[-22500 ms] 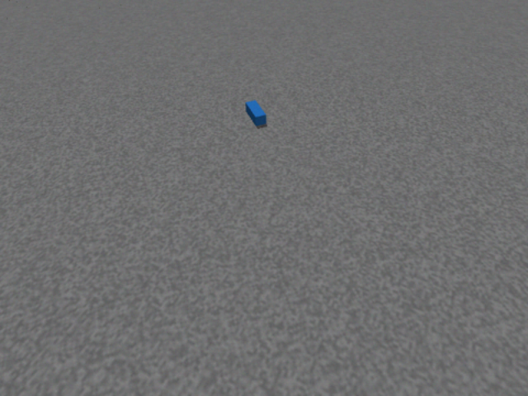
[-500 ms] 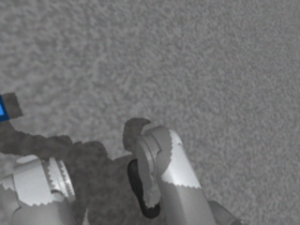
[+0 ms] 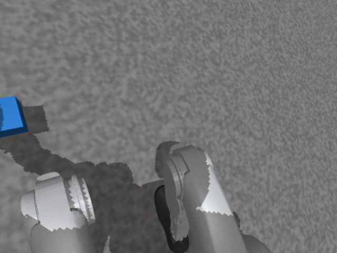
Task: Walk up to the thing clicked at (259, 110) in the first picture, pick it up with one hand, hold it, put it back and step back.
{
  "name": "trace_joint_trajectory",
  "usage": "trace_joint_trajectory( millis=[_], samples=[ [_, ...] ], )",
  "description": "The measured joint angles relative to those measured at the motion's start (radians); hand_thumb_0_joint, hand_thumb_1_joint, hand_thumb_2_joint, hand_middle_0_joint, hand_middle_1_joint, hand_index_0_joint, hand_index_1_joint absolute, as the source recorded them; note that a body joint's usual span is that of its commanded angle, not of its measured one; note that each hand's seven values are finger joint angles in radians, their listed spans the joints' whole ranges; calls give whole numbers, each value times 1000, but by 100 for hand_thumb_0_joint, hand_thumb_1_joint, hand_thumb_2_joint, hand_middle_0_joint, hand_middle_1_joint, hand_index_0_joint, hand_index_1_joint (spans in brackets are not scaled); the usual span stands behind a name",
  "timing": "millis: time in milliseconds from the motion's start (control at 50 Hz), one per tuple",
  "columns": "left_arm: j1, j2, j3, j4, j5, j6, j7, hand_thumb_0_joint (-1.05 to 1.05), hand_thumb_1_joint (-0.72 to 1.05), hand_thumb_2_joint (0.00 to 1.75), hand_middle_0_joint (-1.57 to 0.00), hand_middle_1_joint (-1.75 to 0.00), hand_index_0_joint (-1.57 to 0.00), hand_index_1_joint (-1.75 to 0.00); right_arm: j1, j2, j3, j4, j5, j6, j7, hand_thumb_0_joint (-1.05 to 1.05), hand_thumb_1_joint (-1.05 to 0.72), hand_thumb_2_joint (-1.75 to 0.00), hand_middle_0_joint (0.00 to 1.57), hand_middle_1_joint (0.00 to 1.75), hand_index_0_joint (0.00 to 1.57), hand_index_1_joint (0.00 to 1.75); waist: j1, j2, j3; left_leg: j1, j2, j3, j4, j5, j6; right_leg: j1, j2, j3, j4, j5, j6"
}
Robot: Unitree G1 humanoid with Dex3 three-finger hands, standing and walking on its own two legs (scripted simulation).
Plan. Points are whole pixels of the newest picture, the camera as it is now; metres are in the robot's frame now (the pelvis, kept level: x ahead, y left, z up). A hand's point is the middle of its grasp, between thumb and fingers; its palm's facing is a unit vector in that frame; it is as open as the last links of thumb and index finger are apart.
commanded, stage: settle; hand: left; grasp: from above
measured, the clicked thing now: out of the picture +0.43 +0.36 -0.24
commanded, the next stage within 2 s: lift in 0.48 s
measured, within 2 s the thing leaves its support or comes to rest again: neither
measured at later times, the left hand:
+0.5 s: hand out of the picture +0.41 +0.35 -0.12, palm faces -0.45 -0.12 -0.88, open 10.7 cm
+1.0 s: hand out of the picture +0.38 +0.36 -0.04, palm faces -0.45 -0.13 -0.88, open 10.7 cm
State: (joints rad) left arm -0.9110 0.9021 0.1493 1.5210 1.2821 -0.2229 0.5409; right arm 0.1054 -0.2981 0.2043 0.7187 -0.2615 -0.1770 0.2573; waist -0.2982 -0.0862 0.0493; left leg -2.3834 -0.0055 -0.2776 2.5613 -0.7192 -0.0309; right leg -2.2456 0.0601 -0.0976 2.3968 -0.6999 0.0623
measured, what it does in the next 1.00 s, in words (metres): rises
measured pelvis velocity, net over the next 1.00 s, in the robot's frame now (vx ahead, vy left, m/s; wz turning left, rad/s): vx -0.02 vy -0.01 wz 0.13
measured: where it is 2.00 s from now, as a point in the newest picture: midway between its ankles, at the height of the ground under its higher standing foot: (131, 250)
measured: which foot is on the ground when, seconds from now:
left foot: down 0.00-1.00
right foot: down 0.00-1.00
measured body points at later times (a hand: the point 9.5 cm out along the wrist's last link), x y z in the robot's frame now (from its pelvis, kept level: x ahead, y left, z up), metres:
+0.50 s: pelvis -0.01 -0.01 +0.03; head +0.21 +0.09 +0.41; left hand +0.43 +0.35 -0.07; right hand +0.09 -0.27 -0.07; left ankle +0.06 +0.13 -0.27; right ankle +0.11 -0.14 -0.26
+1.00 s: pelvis -0.02 -0.01 +0.08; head +0.19 +0.08 +0.47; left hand +0.40 +0.36 +0.01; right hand +0.09 -0.27 -0.04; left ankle +0.06 +0.13 -0.27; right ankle +0.11 -0.14 -0.26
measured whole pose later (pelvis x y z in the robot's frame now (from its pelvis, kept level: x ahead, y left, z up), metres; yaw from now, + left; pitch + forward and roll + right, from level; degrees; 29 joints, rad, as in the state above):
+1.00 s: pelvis -0.02 -0.01 +0.08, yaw +7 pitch +34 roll -8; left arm -0.79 0.71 0.05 1.09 1.13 -0.17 0.12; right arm 0.18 -0.27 0.02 0.69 -0.06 0.02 0.11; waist -0.16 0.04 -0.12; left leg -2.21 0.00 -0.14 2.25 -0.64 -0.01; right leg -2.11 0.00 -0.02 2.17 -0.66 0.07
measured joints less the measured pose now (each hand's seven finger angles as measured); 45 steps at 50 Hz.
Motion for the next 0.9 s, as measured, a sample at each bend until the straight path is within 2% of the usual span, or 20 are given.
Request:
trace_joint_trajectory(
  millis=[40,160,240,340,500,660,760,900],
  samples=[
    [9,-19,1,-27,-7,9,-20,0,-22,89,-46,-98,-55,-87,4,0,-23,7,13,7,2,0,-92,-91,20,30,20,30,10,15,-20,-3,1,9,-8,1,2,-5,-3,7,-2,-3,4],
    [-1,-85,-54,-86,-48,41,-102,0,-22,89,-47,-99,-55,-87,8,-2,-74,11,64,38,-1,0,-92,-91,20,30,20,30,46,52,-65,1,2,42,-48,15,8,-7,-14,30,-21,-1,7],
    [-10,-110,-69,-114,-55,43,-163,0,-22,89,-47,-100,-55,-86,6,-2,-93,-1,89,61,-11,0,-92,-91,20,30,20,30,60,69,-76,14,1,57,-78,30,6,0,-21,40,-38,6,7],
    [-25,-121,-81,-124,-56,26,-215,0,-22,89,-48,-99,-56,-85,8,-2,-100,-12,107,92,-32,0,-93,-91,20,30,20,30,69,77,-84,35,0,69,-112,46,1,13,-28,49,-58,17,14],
    [-36,-105,-77,-124,-45,-7,-247,0,-22,89,-48,-98,-56,-85,25,-3,-98,-25,117,124,-76,0,-93,-91,20,30,20,30,67,78,-78,56,0,74,-145,69,-4,27,-31,49,-82,39,7],
    [-27,-108,-76,-162,-44,-10,-253,0,-22,88,-48,-98,-56,-85,61,2,-111,-12,127,144,-110,0,-92,-90,20,30,20,30,70,81,-92,57,-1,84,-167,80,-2,27,-36,54,-98,46,-1],
    [-6,-135,-79,-215,-79,20,-280,0,-22,88,-48,-98,-56,-85,77,15,-132,-4,145,158,-122,0,-93,-91,20,30,20,30,82,93,-113,67,-1,98,-196,83,4,37,-42,63,-122,44,1],
    [64,-176,-86,-339,-116,47,-366,0,-22,88,-49,-97,-57,-83,84,28,-167,-11,179,185,-134,1,-92,-91,20,30,20,30,111,115,-147,116,0,122,-260,82,13,84,-55,76,-176,37,0]
  ],
)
